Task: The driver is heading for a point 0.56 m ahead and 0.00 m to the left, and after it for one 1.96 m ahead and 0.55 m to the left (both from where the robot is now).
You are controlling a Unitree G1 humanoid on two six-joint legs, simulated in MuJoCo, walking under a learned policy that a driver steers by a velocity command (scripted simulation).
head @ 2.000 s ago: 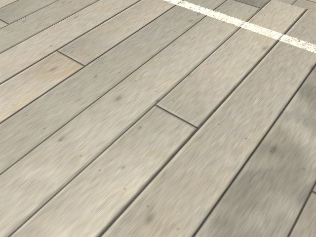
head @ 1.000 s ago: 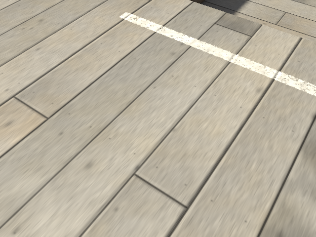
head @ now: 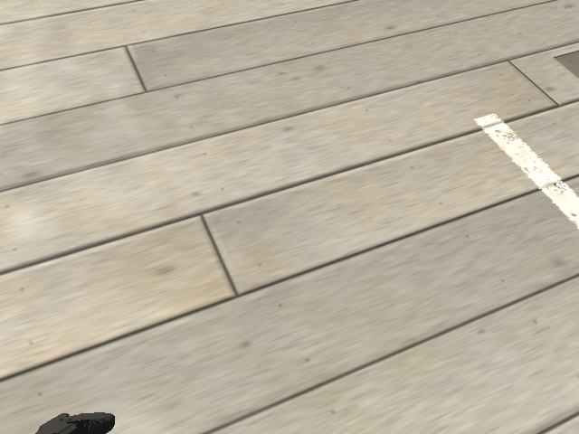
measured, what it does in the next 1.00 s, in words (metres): walks ahead, turning left: right foot, then left foot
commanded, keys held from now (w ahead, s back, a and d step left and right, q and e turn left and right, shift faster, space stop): w+q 0.30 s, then w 0.32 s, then no key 0.38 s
